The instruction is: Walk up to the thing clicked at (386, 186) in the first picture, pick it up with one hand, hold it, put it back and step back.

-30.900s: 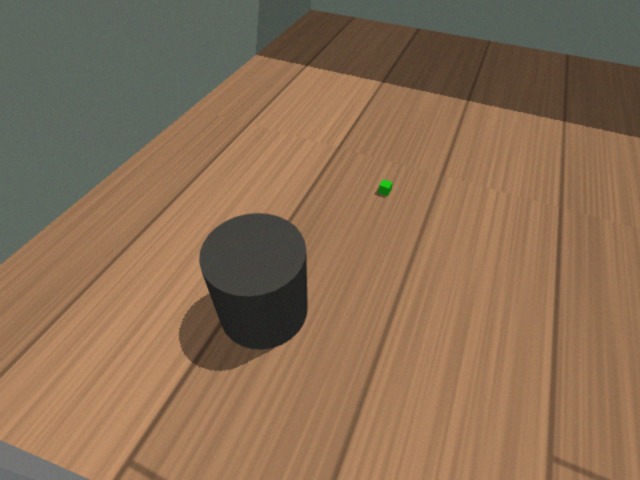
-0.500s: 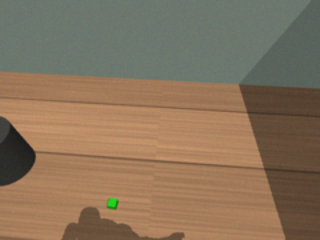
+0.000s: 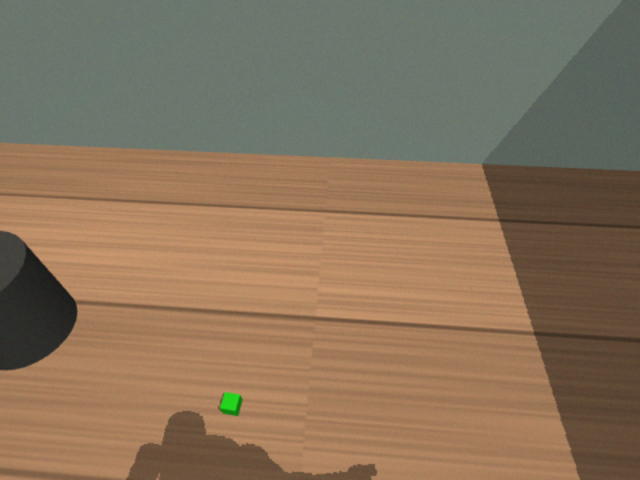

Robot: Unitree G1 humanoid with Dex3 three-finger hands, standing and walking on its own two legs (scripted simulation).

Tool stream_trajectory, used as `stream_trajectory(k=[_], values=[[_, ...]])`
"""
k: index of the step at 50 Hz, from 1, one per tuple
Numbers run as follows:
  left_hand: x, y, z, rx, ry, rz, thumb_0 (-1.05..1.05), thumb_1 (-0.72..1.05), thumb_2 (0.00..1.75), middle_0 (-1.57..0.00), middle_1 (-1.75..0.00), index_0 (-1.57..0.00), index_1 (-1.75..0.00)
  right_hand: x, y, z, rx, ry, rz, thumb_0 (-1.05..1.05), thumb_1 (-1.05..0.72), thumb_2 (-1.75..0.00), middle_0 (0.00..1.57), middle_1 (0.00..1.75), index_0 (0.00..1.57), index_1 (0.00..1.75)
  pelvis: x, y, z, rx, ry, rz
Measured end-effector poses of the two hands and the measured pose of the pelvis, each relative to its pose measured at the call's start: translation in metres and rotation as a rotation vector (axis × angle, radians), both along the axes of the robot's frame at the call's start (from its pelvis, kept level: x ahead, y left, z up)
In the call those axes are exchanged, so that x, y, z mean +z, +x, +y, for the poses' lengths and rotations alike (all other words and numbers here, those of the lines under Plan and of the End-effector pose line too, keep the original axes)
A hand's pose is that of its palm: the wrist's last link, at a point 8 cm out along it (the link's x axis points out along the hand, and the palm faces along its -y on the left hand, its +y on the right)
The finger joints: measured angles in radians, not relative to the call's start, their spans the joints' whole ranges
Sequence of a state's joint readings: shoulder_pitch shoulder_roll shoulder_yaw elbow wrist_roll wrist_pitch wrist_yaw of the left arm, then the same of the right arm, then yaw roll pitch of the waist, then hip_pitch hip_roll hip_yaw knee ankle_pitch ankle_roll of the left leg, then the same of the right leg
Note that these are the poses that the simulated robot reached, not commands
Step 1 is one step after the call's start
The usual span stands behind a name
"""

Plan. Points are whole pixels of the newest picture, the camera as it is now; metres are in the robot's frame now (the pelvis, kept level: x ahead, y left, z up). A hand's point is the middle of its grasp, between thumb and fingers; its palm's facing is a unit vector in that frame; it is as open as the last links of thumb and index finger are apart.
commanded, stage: walk up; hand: left
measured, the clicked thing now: (231, 404) +0.46 +0.28 -0.76
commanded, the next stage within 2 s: stand in 1.94 s
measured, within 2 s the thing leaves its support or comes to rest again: neither
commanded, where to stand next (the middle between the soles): +0.03 +0.06 m, yaw -1 degrees
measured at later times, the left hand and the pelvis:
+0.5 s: hand out of the picture +0.07 +0.37 -0.18, palm faces -0.04 -0.93 -0.36, open 7.4 cm; pelvis +0.00 +0.10 -0.01, yaw -1 degrees
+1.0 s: hand out of the picture +0.12 +0.29 -0.16, palm faces -0.07 -0.95 -0.30, open 7.4 cm; pelvis +0.00 +0.06 -0.01, yaw -2 degrees
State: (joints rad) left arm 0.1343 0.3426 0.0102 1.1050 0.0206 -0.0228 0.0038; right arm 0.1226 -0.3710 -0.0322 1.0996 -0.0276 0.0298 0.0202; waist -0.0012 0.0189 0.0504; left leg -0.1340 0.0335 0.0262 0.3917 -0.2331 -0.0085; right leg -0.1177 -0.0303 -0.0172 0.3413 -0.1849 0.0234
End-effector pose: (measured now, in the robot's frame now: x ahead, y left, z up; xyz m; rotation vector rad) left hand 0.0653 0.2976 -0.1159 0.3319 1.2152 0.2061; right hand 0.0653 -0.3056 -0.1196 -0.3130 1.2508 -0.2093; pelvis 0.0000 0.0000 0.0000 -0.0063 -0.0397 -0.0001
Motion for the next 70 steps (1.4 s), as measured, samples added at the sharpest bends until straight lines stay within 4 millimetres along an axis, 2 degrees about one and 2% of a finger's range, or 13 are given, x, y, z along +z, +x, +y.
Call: stream_trajectory(k=[4, 8, 13, 18, 22, 26, 29, 33, 39, 44, 50, 59, 70], values=[[0.005, -0.01, 0.023, 0.017, 0.05, -0.01, 0.01, 0.9, 0.9, -0.21, -0.3, -0.2, -0.3, -0.001, 0.003, 0.001, 0.008, -0.018, 0.017, 0.0, -0.9, -0.89, 0.2, 0.3, 0.21, 0.3, -0.003, -0.003, 0.016, -0.004, -0.005, 0.004], [0.005, -0.02, 0.059, 0.025, 0.093, 0.011, 0.01, 0.9, 0.9, -0.21, -0.3, -0.2, -0.3, -0.001, 0.006, 0.016, 0.02, -0.032, 0.019, 0.0, -0.91, -0.89, 0.2, 0.3, 0.2, 0.3, -0.008, -0.005, 0.039, 0.014, -0.016, 0.009], [-0.013, -0.019, 0.109, 0.038, 0.098, 0.018, 0.01, 0.9, 0.9, -0.21, -0.3, -0.2, -0.3, -0.004, 0.002, 0.053, 0.03, -0.061, 0.02, 0.0, -0.91, -0.89, 0.2, 0.29, 0.2, 0.3, -0.021, -0.008, 0.073, 0.032, 0.008, -0.006], [-0.016, -0.01, 0.124, 0.05, 0.048, 0.025, 0.01, 0.91, 0.9, -0.2, -0.3, -0.2, -0.3, 0.004, -0.003, 0.093, 0.028, -0.036, 0.023, 0.0, -0.9, -0.89, 0.2, 0.3, 0.21, 0.3, -0.013, -0.002, 0.091, 0.031, -0.004, 0.005], [-0.02, -0.006, 0.124, 0.033, 0.017, 0.05, 0.01, 0.91, 0.9, -0.2, -0.3, -0.2, -0.3, 0.005, 0.006, 0.111, 0.022, -0.023, -0.034, 0.0, -0.9, -0.89, 0.2, 0.3, 0.21, 0.3, -0.01, 0.002, 0.1, 0.003, 0.002, 0.004], [-0.021, 0.001, 0.119, 0.0, 0.006, 0.072, 0.01, 0.91, 0.9, -0.2, -0.3, -0.2, -0.3, 0.006, 0.011, 0.113, 0.001, -0.03, -0.091, 0.0, -0.9, -0.89, 0.2, 0.3, 0.21, 0.3, -0.011, 0.003, 0.103, -0.02, 0.007, -0.005], [-0.019, 0.009, 0.113, -0.024, 0.004, 0.066, 0.01, 0.91, 0.9, -0.2, -0.3, -0.2, -0.3, 0.005, 0.009, 0.104, -0.011, -0.046, -0.109, 0.0, -0.9, -0.89, 0.2, 0.3, 0.21, 0.3, -0.012, 0.0, 0.1, -0.032, 0.01, -0.007], [-0.015, 0.021, 0.102, -0.051, 0.009, 0.035, 0.01, 0.91, 0.9, -0.2, -0.3, -0.2, -0.3, 0.004, 0.0, 0.083, -0.019, -0.068, -0.107, 0.0, -0.9, -0.89, 0.2, 0.3, 0.21, 0.3, -0.015, -0.003, 0.088, -0.047, 0.013, -0.005], [-0.009, 0.027, 0.074, -0.077, 0.014, -0.015, 0.01, 0.91, 0.9, -0.2, -0.3, -0.2, -0.3, -0.003, -0.011, 0.05, -0.053, -0.071, -0.086, 0.0, -0.9, -0.89, 0.2, 0.3, 0.21, 0.3, -0.017, -0.005, 0.067, -0.052, -0.003, -0.018], [-0.006, 0.036, 0.053, -0.088, -0.019, -0.047, 0.01, 0.9, 0.9, -0.2, -0.3, -0.2, -0.3, -0.003, -0.018, 0.044, -0.054, -0.057, -0.071, 0.0, -0.9, -0.89, 0.2, 0.3, 0.21, 0.3, -0.013, -0.002, 0.062, -0.04, 0.012, -0.008], [-0.007, 0.053, 0.039, -0.08, -0.066, -0.096, 0.01, 0.9, 0.9, -0.2, -0.3, -0.2, -0.3, 0.0, -0.027, 0.054, -0.044, -0.039, -0.036, 0.0, -0.9, -0.89, 0.2, 0.3, 0.21, 0.3, -0.009, 0.0, 0.059, -0.037, 0.019, -0.015], [-0.004, 0.061, 0.044, -0.067, -0.07, -0.101, 0.01, 0.9, 0.9, -0.2, -0.3, -0.2, -0.3, 0.007, -0.019, 0.062, -0.039, -0.032, -0.051, 0.0, -0.9, -0.89, 0.2, 0.3, 0.21, 0.3, -0.003, 0.003, 0.061, -0.042, 0.008, -0.014], [0.0, 0.037, 0.064, -0.016, -0.03, -0.035, 0.01, 0.91, 0.9, -0.2, -0.3, -0.2, -0.3, 0.007, 0.003, 0.066, -0.014, -0.025, -0.074, 0.0, -0.9, -0.89, 0.2, 0.3, 0.21, 0.3, 0.0, 0.005, 0.064, -0.039, 0.008, -0.009]])
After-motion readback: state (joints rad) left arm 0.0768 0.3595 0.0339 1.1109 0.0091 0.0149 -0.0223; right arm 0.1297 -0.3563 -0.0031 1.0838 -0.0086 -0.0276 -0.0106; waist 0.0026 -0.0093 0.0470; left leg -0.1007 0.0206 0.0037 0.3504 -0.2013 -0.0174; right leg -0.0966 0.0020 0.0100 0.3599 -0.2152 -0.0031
